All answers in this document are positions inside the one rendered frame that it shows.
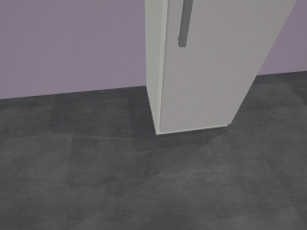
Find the fridge door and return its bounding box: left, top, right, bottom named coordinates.
left=159, top=0, right=297, bottom=133

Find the handle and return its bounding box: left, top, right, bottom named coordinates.
left=177, top=0, right=194, bottom=48

